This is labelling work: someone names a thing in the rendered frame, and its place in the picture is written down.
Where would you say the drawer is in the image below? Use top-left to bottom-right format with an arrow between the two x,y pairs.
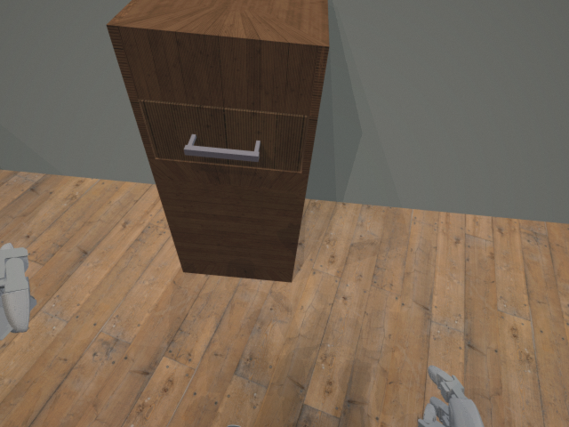
140,100 -> 308,172

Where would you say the cabinet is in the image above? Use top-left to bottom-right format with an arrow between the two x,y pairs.
107,0 -> 329,283

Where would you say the right robot hand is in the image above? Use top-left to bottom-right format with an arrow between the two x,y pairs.
418,366 -> 484,427

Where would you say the left robot hand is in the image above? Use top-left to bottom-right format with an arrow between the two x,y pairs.
0,243 -> 36,341

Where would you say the handle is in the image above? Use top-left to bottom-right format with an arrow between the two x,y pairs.
184,134 -> 260,162

